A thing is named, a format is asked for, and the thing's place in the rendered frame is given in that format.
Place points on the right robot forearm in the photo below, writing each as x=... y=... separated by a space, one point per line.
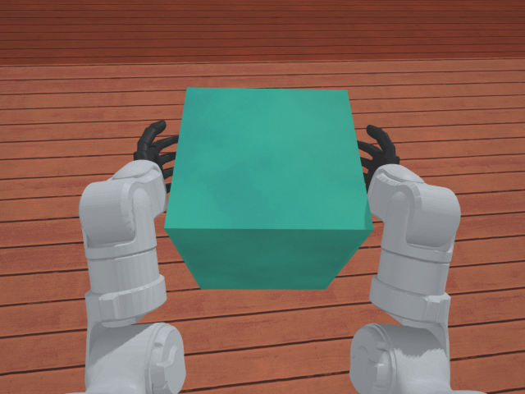
x=417 y=245

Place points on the robot right hand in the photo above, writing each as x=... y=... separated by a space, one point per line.
x=379 y=157

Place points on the left robot forearm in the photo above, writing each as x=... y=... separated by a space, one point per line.
x=117 y=220

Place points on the left robot upper arm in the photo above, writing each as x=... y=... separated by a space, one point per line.
x=136 y=359

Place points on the robot left hand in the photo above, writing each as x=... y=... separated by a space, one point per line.
x=149 y=150

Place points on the carton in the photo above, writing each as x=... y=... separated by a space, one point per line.
x=267 y=191

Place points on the right robot upper arm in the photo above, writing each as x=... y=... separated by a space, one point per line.
x=397 y=359

